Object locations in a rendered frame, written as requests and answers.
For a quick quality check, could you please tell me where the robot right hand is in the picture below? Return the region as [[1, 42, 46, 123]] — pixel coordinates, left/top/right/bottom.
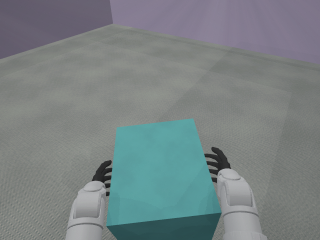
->
[[204, 147, 231, 183]]

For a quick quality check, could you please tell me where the left robot forearm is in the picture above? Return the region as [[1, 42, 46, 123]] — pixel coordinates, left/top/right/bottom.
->
[[65, 181, 106, 240]]

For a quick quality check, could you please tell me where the right robot forearm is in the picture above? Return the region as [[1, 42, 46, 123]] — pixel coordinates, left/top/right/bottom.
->
[[217, 168, 268, 240]]

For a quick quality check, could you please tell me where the carton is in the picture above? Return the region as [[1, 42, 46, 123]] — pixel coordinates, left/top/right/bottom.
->
[[106, 118, 222, 240]]

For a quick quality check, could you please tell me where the robot left hand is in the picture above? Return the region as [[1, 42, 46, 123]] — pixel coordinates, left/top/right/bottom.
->
[[92, 160, 113, 196]]

